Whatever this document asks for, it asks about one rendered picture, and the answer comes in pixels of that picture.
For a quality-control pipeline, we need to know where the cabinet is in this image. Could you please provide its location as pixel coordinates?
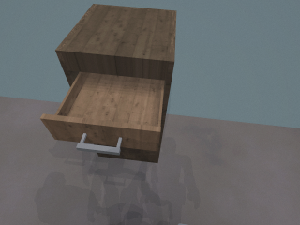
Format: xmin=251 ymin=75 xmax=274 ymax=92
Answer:
xmin=55 ymin=4 xmax=177 ymax=163

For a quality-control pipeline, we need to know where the handle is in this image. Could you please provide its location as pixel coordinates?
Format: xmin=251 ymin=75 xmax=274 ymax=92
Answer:
xmin=76 ymin=133 xmax=122 ymax=156

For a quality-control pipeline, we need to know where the drawer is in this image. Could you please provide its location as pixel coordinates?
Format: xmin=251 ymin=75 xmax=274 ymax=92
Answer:
xmin=40 ymin=72 xmax=165 ymax=152

